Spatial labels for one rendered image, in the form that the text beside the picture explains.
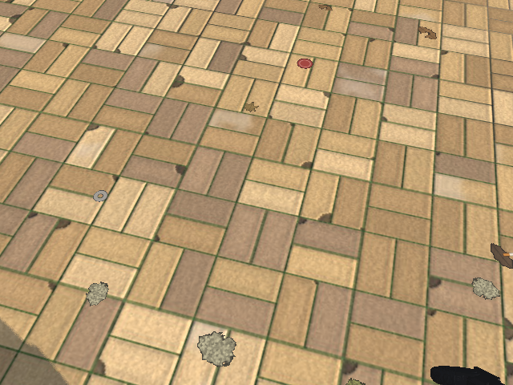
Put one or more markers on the right robot hand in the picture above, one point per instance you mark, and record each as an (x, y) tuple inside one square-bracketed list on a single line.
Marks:
[(446, 375)]

